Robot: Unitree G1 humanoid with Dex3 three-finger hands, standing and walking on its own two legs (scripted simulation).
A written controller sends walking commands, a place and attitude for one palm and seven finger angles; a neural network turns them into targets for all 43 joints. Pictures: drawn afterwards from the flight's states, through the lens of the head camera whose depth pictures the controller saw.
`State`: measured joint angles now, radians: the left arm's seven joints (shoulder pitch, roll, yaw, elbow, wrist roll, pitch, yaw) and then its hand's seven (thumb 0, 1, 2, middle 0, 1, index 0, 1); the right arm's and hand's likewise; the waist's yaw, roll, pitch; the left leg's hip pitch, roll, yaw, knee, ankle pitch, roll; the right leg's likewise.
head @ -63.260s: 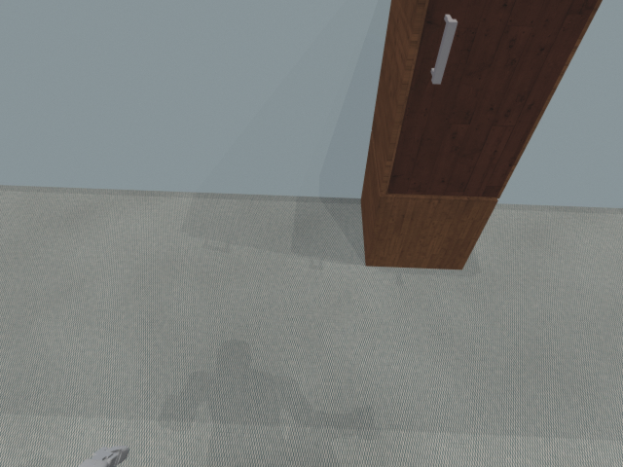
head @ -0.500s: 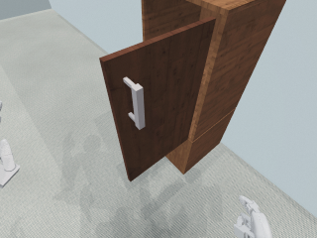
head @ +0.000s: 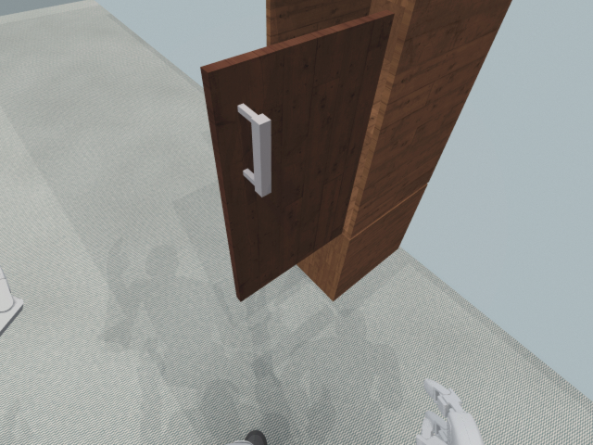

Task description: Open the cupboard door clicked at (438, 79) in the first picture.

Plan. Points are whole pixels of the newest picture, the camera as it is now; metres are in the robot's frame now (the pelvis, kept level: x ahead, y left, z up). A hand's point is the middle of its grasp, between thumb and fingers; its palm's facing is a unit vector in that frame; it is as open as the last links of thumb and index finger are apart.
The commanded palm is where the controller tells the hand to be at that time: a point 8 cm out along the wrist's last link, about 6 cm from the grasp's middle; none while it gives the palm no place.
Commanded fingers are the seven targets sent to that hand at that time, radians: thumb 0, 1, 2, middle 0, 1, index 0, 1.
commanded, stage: step back with the hand held close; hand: left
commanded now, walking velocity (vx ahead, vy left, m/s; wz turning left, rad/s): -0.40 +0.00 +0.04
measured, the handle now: (254, 152) +0.49 +0.11 +0.13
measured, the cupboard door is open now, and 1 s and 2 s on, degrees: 89 89 89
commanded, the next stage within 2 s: stop stepping back and stand still in 0.02 s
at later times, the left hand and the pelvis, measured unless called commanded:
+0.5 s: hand out of the picture +0.10 +0.22 +0.15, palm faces +0.38 -0.80 -0.46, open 7.4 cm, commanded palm +0.05 +0.26 +0.18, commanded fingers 0.00 0.90 0.90 -0.20 -0.30 -0.20 -0.30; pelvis -0.10 -0.04 +0.00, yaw -2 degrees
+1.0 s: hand out of the picture +0.08 +0.24 +0.16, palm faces +0.40 -0.79 -0.47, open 7.4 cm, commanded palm +0.02 +0.28 +0.18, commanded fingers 0.00 0.90 0.90 -0.20 -0.30 -0.20 -0.30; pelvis -0.12 -0.02 +0.00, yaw -1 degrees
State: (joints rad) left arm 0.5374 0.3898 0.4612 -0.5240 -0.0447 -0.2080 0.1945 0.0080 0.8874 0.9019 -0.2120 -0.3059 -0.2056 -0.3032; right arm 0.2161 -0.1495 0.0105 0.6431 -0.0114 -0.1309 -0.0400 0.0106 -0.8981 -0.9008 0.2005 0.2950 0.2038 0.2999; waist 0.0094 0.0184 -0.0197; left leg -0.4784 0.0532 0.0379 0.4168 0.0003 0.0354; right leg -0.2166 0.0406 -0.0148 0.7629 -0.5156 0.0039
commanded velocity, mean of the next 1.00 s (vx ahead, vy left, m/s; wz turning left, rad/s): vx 0.09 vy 0.03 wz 0.01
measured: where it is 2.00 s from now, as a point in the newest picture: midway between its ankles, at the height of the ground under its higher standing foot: outside the picture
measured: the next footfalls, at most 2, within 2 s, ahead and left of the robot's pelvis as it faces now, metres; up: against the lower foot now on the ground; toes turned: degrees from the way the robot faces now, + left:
right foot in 0.08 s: -0.10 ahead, -0.11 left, +0.00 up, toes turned +0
left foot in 0.26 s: +0.05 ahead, +0.06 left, +0.00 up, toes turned -1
